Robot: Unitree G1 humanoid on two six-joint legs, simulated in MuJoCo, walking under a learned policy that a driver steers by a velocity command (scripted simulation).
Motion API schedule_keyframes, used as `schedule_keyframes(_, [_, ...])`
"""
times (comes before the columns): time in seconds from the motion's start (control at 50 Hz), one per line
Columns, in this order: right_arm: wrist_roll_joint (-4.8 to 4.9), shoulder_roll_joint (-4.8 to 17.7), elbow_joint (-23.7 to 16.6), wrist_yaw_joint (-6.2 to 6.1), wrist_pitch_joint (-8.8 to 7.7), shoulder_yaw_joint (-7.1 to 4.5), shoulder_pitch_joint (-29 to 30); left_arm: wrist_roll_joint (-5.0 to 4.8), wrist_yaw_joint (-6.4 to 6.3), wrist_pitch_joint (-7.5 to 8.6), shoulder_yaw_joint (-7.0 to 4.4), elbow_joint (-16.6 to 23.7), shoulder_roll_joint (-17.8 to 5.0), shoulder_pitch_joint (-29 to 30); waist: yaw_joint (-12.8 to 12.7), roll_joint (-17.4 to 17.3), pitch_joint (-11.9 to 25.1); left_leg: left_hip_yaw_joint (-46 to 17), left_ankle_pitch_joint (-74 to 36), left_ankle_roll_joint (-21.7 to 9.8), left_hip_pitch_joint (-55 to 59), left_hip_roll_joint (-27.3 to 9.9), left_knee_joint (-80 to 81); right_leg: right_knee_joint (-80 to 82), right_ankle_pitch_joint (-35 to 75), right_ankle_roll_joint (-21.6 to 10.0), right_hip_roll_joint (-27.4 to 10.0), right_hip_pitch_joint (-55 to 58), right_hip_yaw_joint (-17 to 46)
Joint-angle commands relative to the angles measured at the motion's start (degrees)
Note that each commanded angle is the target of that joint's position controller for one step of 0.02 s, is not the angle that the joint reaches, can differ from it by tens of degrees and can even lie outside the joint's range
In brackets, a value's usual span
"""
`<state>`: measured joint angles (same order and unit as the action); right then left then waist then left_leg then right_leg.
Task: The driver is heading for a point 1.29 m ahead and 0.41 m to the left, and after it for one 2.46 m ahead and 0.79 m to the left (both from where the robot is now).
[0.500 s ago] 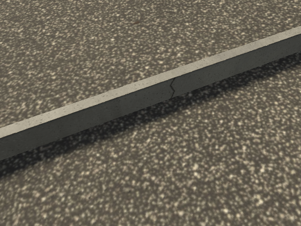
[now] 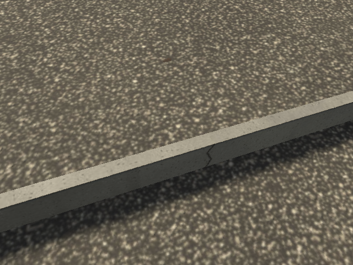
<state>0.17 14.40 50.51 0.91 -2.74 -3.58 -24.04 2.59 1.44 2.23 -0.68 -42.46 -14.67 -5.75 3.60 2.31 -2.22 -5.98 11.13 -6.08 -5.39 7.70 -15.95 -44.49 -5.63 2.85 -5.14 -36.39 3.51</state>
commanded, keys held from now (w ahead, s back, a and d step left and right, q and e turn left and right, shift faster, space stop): w+q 0.78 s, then w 0.22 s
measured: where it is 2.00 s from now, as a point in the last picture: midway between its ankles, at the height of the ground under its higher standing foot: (91, 126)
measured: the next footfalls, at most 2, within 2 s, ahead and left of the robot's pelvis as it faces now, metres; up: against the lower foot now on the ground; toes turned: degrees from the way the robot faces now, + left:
right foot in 0.18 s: +0.28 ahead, -0.13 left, +0.00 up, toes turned +9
left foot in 0.70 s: +0.46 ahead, +0.16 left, +0.00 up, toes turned +29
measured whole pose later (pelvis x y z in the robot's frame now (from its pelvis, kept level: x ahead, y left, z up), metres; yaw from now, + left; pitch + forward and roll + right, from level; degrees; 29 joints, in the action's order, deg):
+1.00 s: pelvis +0.47 +0.11 +0.00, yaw +33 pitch +1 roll +0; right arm -0.9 15.0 46.8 0.5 -2.7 -2.4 -18.2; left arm 2.7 0.9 1.3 -1.0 -44.0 -14.6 -10.1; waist 1.2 2.3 -2.2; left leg -2.0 10.6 -7.0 -7.5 7.9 -17.3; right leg -55.7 -12.5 2.0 -6.5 -35.5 -0.5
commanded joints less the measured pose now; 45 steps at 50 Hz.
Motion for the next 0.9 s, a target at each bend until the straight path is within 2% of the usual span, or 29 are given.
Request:
schedule_keyframes(0.02, [-0.21,9.7,-2.8,-0.56,-0.46,-2.47,-3.0,-0.48,0.19,0.95,-0.49,5.7,-3.8,7.4,1.0,-6.1,0.3,-11.9,-16.3,-6.3,0.0,-13.2,3.0,5.6,4.2,0.6,2.8,0.8,-2.8])
schedule_keyframes(0.06, [-0.75,10.0,-3.0,-0.84,-0.25,-2.62,-3.9,-0.77,0.16,1.37,-0.31,6.9,-4.1,9.8,1.8,-6.5,0.5,-13.3,-20.3,-6.0,2.1,-13.8,0.4,8.5,3.2,0.1,3.9,1.8,-2.7])
schedule_keyframes(0.1, [-1.07,10.6,-3.9,-1.26,-0.19,-2.87,-2.5,-0.95,-0.05,1.86,-0.48,7.2,-5.1,8.9,0.5,-7.1,1.1,-15.4,-22.9,-4.7,2.9,-14.8,-2.5,12.3,0.6,-0.9,4.8,6.0,-1.7])
schedule_keyframes(0.14, [-1.14,11.6,-5.0,-1.29,-0.35,-3.17,0.8,-1.15,-0.72,2.43,-1.22,5.4,-7.0,2.3,-3.0,-7.6,3.1,-16.4,-26.4,-2.6,0.0,-14.1,-7.5,16.3,-3.2,-2.5,6.5,17.2,-1.8])
schedule_keyframes(0.16, [-0.69,11.5,-5.2,-0.89,-0.7,-3.06,1.9,-0.9,-1.39,3.07,-1.89,3.6,-8.5,-4.1,-6.4,-5.3,6.3,-14.5,-27.5,-1.2,-2.4,-11.3,-15.5,20.1,-2.2,-4.0,6.0,26.9,-1.3])
schedule_keyframes(0.18, [0.17,8.6,-6.5,-0.31,-1.23,-2.2,2.0,0.36,-2.42,3.68,-2.96,2.9,-12.4,-12.0,-9.5,0.3,13.3,-10.4,-18.9,0.4,-8.0,-7.8,-28.8,22.1,-10.1,-6.9,-3.8,39.1,7.7])
schedule_keyframes(0.2, [1.89,2.9,-8.5,-0.48,-1.27,-0.89,-2.6,1.54,-3.06,3.0,-4.23,3.1,-17.5,-15.5,-8.2,11.9,19.5,-2.1,15.0,2.2,-24.7,0.3,-43.9,25.7,-15.5,-12.4,-19.3,53.9,29.8])
schedule_keyframes(0.22, [0.07,7.1,-7.9,-0.91,-0.42,-1.2,-4.0,0.39,-2.78,2.03,-4.64,2.3,-16.0,-13.9,-6.0,10.9,18.1,0.1,20.2,1.7,-31.9,-2.8,-51.2,28.3,-23.0,-15.3,-21.2,50.3,40.7])
schedule_keyframes(0.24, [-0.84,8.5,-6.8,-0.71,0.2,-1.5,-0.5,0.02,-2.47,1.84,-3.43,3.2,-10.1,-10.6,-5.7,2.8,10.1,-0.3,14.9,1.7,-32.9,-6.0,-53.4,29.3,-24.7,-14.2,-18.0,43.1,32.7])
schedule_keyframes(0.26, [-1.06,7.9,-7.0,0.04,0.32,-1.39,2.5,-0.32,-2.13,1.99,-2.55,3.1,-6.8,-8.2,-5.2,0.1,5.4,0.3,10.8,2.1,-31.9,-7.8,-51.4,30.6,-18.1,-12.9,-14.5,37.1,23.7])
schedule_keyframes(0.28, [-1.42,7.2,-7.1,0.63,0.7,-1.35,3.8,-0.26,-2.07,2.28,-2.2,2.6,-5.8,-7.6,-4.5,1.9,3.2,0.8,9.1,2.6,-30.6,-9.2,-49.6,31.8,-10.9,-11.6,-12.0,33.5,17.1])
schedule_keyframes(0.3, [-2.14,7.1,-7.4,1.22,1.36,-1.4,4.3,-0.56,-2.15,2.68,-2.08,1.8,-5.6,-8.1,-3.9,4.0,2.1,1.3,8.3,3.1,-29.6,-10.0,-48.6,32.6,-5.7,-10.9,-10.2,31.3,12.6])
schedule_keyframes(0.32, [-2.3,6.6,-7.3,1.65,1.93,-1.26,4.4,-0.86,-1.98,3.13,-2.2,1.1,-5.8,-8.8,-3.5,4.3,2.1,1.8,7.4,3.4,-29.0,-10.1,-48.6,33.1,-1.4,-10.7,-9.4,30.5,9.6])
schedule_keyframes(0.38, [-2.28,5.7,-9.0,2.53,2.51,-0.93,8.2,-1.61,-1.51,4.23,-2.73,-0.3,-6.7,-10.6,-3.1,3.3,2.3,2.2,3.3,4.1,-32.3,-10.9,-48.3,34.9,6.8,-11.9,-10.3,31.4,4.3])
schedule_keyframes(0.48, [-2.14,4.5,-11.8,3.36,2.24,0.04,17.3,-1.61,-1.32,4.2,-3.04,-2.4,-6.7,-12.4,-4.3,2.8,0.1,5.0,-6.6,5.3,-34.1,-11.6,-37.5,36.2,13.1,-11.2,-8.1,31.8,-6.2])
schedule_keyframes(0.52, [-1.98,3.6,-12.9,3.82,1.98,0.71,21.2,-1.6,-1.32,4.15,-3.28,-3.2,-7.4,-13.2,-5.2,2.9,-0.6,7.0,-10.0,4.8,-31.1,-11.4,-29.9,36.0,13.4,-10.3,-7.5,31.7,-9.3])
schedule_keyframes(0.58, [-2.3,3.8,-14.3,4.13,1.92,1.1,25.2,-1.61,-1.68,3.71,-3.74,-4.7,-8.9,-15.6,-6.3,2.8,-1.5,10.3,-7.5,2.8,-28.2,-10.5,-22.6,34.2,16.9,-9.2,-8.9,35.1,-11.7])
schedule_keyframes(0.62, [-2.85,4.3,-14.9,3.61,1.76,1.04,25.6,-1.3,-2.1,3.12,-3.88,-5.4,-9.8,-16.4,-5.9,3.0,-1.0,12.4,-2.9,0.8,-25.8,-8.5,-19.9,29.2,29.5,-8.5,-9.7,38.4,-13.4])
schedule_keyframes(0.66, [-3.27,5.7,-13.5,2.75,1.37,0.45,20.2,-1.28,-2.46,2.15,-4.15,-5.8,-11.5,-16.7,-3.6,4.1,3.3,14.1,2.8,-1.8,-19.1,-4.1,-17.3,17.0,46.8,-7.8,-9.7,41.4,-15.2])
schedule_keyframes(0.68, [-3.65,6.7,-11.3,2.27,0.75,-0.24,12.9,-1.62,-2.52,1.53,-4.12,-5.7,-11.9,-16.5,-0.3,2.7,7.8,14.2,1.0,-3.5,-9.8,-1.9,-12.9,5.9,45.9,-7.0,-8.7,39.1,-16.5])
schedule_keyframes(0.7, [-4.24,10.2,-8.5,1.44,0.43,-1.73,3.4,-1.4,-2.61,1.48,-3.72,-4.4,-11.1,-16.3,3.6,-0.8,13.6,6.7,1.0,-6.0,5.2,-6.6,-11.5,-8.8,30.0,-5.4,-7.5,28.3,-16.5])
schedule_keyframes(0.72, [-3.6,18.1,-9.1,0.47,0.83,-3.68,3.4,-1.34,-1.52,1.86,-2.02,-0.1,-3.9,-19.0,-0.4,-16.9,18.7,-21.3,-3.8,-13.5,24.0,-24.8,-10.9,-28.6,-20.6,-1.9,1.8,2.3,-16.7])
schedule_keyframes(0.74, [-1.54,18.5,-10.1,0.04,1.52,-4.14,0.1,-0.61,-1.54,2.05,-2.94,0.6,-8.4,-13.4,3.6,-9.8,22.4,-35.1,-7.2,-16.6,25.1,-27.8,-4.1,-36.3,-25.4,-1.7,5.2,-4.2,-4.5])
schedule_keyframes(0.76, [-0.97,17.0,-9.2,-0.32,1.77,-3.86,3.1,-1.24,-1.31,2.22,-2.82,1.6,-8.0,-9.7,2.0,-5.7,14.3,-25.1,-10.2,-15.0,19.3,-25.9,-3.1,-34.8,-18.5,-2.3,1.4,-7.1,-1.7])
schedule_keyframes(0.78, [-0.75,13.1,-9.2,-0.52,1.59,-2.84,6.2,-1.36,-1.5,2.6,-2.25,1.2,-7.1,-9.5,-0.3,-3.3,7.9,-19.2,-16.1,-13.0,10.7,-23.3,-1.9,-29.6,-14.5,-2.2,-0.3,-4.9,-2.3])
schedule_keyframes(0.8, [-0.76,10.4,-9.4,-0.71,1.24,-1.98,8.8,-0.98,-1.62,2.22,-2.18,0.5,-6.8,-10.1,-2.7,-2.3,5.1,-14.5,-21.4,-10.9,5.1,-20.4,-0.8,-25.4,-13.7,-2.0,-1.6,-1.5,-2.2])
schedule_keyframes(0.82, [-0.55,8.3,-9.7,-0.77,0.85,-1.16,11.1,-0.1,-1.61,1.2,-1.96,0.1,-6.5,-11.6,-4.7,-3.0,4.9,-11.0,-26.3,-9.9,0.8,-18.2,-0.1,-23.3,-13.6,-1.5,-2.0,2.5,-2.2])
schedule_keyframes(0.84, [-0.6,7.5,-9.8,-0.56,0.29,-0.74,11.5,0.3,-1.43,0.23,-1.86,-0.5,-6.1,-13.2,-5.6,-3.7,5.9,-8.8,-30.5,-9.6,-1.4,-17.4,0.1,-22.3,-13.7,-1.2,-1.7,5.5,-2.7])
schedule_keyframes(0.9, [-0.77,8.5,-8.1,-0.37,-0.91,-0.81,9.1,0.37,-0.62,-0.6,-1.51,-0.4,-4.3,-12.5,-6.0,-4.2,6.0,-4.7,-34.2,-8.7,-4.1,-15.3,1.6,-17.4,-9.9,-0.7,-0.8,6.8,-4.4])
Keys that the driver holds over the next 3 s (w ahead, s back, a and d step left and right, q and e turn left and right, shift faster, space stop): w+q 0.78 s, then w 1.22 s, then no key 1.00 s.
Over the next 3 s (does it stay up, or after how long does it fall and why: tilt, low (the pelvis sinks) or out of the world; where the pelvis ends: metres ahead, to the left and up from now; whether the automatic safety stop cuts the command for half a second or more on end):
stays up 1.25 0.45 0.16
